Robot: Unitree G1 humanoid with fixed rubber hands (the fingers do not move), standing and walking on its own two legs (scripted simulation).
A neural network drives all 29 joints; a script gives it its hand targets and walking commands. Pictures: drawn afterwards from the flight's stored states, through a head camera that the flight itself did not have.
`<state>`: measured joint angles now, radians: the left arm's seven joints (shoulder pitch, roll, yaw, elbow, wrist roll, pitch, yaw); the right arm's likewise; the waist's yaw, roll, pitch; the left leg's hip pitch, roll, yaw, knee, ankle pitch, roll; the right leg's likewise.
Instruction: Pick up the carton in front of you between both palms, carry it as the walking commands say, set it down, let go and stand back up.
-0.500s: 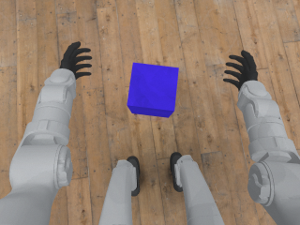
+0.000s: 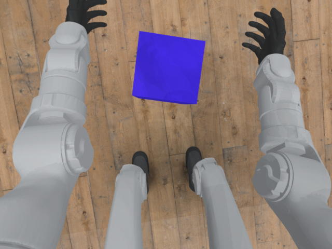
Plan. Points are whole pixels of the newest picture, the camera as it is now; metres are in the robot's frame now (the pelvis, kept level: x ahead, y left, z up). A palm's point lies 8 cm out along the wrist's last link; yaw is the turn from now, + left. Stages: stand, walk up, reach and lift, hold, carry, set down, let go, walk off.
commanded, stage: reach and lift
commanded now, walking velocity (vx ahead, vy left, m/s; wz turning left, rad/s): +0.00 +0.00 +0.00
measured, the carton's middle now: (166, 74) +0.51 -0.02 -0.50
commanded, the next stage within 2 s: none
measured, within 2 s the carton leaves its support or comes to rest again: leaves its support in 1.52 s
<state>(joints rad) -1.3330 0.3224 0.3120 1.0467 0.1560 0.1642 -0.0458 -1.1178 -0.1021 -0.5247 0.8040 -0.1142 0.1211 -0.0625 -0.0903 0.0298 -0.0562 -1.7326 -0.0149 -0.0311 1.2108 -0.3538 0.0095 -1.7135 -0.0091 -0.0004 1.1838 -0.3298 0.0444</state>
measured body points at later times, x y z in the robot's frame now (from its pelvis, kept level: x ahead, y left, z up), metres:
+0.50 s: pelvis -0.06 -0.01 -0.21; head +0.32 +0.00 +0.03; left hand +0.54 +0.17 -0.38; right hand +0.48 -0.22 -0.38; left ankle +0.05 +0.11 -0.59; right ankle +0.05 -0.14 -0.59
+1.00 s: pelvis -0.05 +0.00 -0.26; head +0.34 +0.01 -0.04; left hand +0.55 +0.14 -0.44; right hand +0.49 -0.20 -0.45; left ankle +0.05 +0.11 -0.59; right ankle +0.05 -0.14 -0.59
